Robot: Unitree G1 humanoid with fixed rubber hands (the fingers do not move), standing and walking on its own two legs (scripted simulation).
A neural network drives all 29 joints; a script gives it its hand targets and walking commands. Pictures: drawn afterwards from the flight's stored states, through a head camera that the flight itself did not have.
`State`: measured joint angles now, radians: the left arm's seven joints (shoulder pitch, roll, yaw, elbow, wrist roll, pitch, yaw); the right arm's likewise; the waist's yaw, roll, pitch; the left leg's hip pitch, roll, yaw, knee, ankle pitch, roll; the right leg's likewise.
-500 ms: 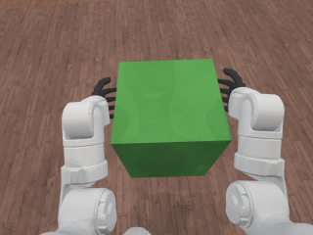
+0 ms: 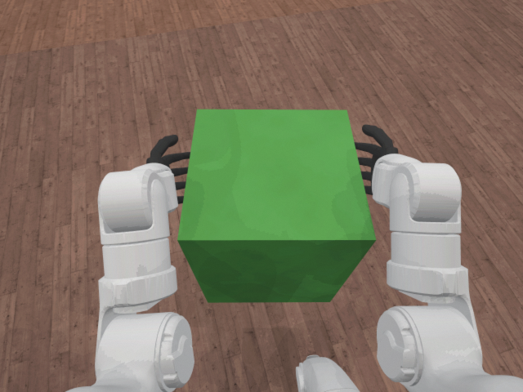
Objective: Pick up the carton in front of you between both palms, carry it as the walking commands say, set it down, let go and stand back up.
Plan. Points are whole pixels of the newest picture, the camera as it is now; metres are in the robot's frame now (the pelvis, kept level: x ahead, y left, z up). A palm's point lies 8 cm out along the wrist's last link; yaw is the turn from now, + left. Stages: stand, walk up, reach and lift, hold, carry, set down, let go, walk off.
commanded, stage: carry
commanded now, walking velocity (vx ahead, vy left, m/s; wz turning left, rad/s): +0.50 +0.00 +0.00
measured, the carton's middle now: (270, 215) +0.38 -0.03 +0.05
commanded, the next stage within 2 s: none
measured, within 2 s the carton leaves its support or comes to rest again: neither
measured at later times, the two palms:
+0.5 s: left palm (156, 30) +0.68 +0.14 +0.20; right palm (323, 12) +0.71 -0.16 +0.20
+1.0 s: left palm out of the picture +1.01 +0.12 +0.22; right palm out of the picture +1.00 -0.18 +0.23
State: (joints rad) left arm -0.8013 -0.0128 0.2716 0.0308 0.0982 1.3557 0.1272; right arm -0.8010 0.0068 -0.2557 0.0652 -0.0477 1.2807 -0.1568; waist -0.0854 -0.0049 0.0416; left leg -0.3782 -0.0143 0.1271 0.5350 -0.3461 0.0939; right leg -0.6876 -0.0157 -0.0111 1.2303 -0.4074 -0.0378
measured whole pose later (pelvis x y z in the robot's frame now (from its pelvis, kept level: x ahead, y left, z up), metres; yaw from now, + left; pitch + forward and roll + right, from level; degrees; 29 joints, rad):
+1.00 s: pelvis +0.62 -0.02 +0.05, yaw +0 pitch +5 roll -1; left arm -0.85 0.00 0.28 0.04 0.10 1.37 0.13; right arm -0.86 0.00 -0.27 0.08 -0.06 1.30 -0.16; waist -0.05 0.02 -0.04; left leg -0.20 0.03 0.10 0.52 -0.51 0.04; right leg -0.63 -0.01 -0.11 0.66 -0.27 -0.04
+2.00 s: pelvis +1.23 -0.03 +0.11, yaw +1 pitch +4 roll +0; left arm -0.82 0.00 0.22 0.18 0.07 1.35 0.15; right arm -0.83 -0.03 -0.26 0.18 -0.08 1.34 -0.14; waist 0.07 0.01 -0.04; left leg -0.56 0.01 0.01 1.31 -0.44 0.05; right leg -0.45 0.01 -0.13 0.61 -0.33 -0.05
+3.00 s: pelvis +1.84 -0.02 +0.17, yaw +0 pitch +5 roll +0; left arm -0.86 0.00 0.24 0.12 0.05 1.35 0.17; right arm -0.86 -0.02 -0.26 0.10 -0.10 1.37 -0.15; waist 0.08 0.02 -0.03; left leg -0.80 0.07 0.04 1.08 -0.33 0.03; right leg -0.25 0.01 -0.11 0.47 -0.41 -0.04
